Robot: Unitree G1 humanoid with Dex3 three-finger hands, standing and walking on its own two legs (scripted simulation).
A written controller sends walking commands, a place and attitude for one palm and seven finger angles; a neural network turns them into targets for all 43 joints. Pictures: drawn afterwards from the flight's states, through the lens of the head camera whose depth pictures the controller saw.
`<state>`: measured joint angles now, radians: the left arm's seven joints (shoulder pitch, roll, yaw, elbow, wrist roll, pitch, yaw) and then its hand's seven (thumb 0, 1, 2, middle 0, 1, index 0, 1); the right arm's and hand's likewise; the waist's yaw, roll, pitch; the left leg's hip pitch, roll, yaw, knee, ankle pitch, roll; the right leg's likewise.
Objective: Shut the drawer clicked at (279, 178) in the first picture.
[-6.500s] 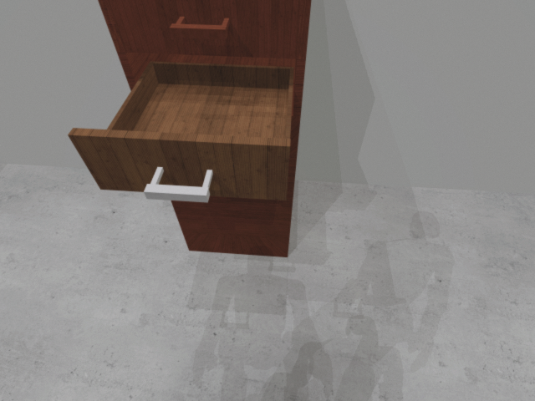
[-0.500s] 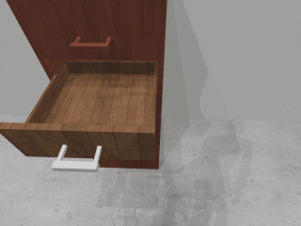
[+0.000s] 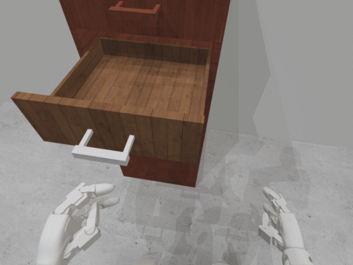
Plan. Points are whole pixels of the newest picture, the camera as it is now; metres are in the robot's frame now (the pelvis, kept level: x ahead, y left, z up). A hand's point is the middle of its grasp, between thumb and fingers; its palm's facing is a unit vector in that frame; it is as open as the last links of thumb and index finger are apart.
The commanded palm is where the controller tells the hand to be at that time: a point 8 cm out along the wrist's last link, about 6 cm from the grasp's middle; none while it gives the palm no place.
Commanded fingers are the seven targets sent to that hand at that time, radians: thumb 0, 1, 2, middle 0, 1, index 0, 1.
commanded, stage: raise the hand and make a fist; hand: left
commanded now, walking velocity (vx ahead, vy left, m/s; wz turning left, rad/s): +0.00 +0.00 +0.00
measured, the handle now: (105, 146) +0.32 +0.19 +0.11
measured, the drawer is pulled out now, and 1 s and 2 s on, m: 0.30 0.30 0.30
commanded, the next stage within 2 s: bring the fist close to the handle in 1.34 s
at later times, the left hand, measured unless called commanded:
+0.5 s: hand (87, 214) +0.17 +0.17 +0.13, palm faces -0.01 -1.00 -0.07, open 3.2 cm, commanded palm +0.12 +0.21 +0.15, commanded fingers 0.00 0.90 0.90 -1.28 -1.47 -1.28 -1.47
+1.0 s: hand (64, 198) +0.17 +0.17 +0.21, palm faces -0.01 -0.99 -0.15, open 3.2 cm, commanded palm +0.10 +0.22 +0.21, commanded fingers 0.00 0.90 0.90 -1.40 -1.60 -1.40 -1.60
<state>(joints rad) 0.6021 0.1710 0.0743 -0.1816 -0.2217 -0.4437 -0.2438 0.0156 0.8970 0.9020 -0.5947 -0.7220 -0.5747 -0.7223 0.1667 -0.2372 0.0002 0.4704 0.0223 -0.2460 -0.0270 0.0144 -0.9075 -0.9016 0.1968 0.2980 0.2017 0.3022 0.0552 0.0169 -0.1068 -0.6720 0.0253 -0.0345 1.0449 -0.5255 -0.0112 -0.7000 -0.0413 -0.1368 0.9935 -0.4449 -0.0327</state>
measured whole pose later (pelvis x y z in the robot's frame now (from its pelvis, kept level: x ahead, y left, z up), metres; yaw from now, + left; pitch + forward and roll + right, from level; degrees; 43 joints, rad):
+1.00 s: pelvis +0.04 +0.01 +0.05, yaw -1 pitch +0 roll -1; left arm 0.75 0.25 0.16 -0.68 -0.27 -0.04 -0.24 0.02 0.89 0.90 -1.40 -1.59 -1.39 -1.59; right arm 0.22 -0.21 0.08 0.56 0.08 -0.38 -0.05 0.02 -0.90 -0.90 0.20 0.30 0.21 0.30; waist 0.09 0.07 -0.11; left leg -0.26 0.02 0.00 0.71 -0.44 0.01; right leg -0.30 -0.02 -0.11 0.67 -0.35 0.00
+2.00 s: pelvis +0.02 +0.00 +0.04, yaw -1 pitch +2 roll -1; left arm 0.59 0.18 0.09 -0.40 -0.23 -0.13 -0.20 0.02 0.90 0.90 -1.40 -1.60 -1.40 -1.60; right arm 0.24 -0.24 0.04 0.61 0.05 -0.39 -0.05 0.02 -0.90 -0.90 0.20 0.30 0.20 0.30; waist 0.04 0.06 -0.07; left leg -0.34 0.02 0.01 0.73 -0.42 0.00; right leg -0.39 -0.03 -0.10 0.71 -0.35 -0.02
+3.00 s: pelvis +0.03 +0.01 +0.02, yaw -1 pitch +8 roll -1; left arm 0.53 0.16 0.02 -0.29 -0.18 -0.26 -0.12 0.02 0.90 0.90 -1.40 -1.60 -1.40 -1.60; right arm 0.25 -0.24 0.03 0.53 0.03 -0.25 -0.03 0.02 -0.90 -0.90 0.20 0.30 0.20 0.30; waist 0.01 0.06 -0.09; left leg -0.53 0.02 0.00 0.88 -0.49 0.00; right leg -0.58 -0.04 -0.10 0.85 -0.41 -0.01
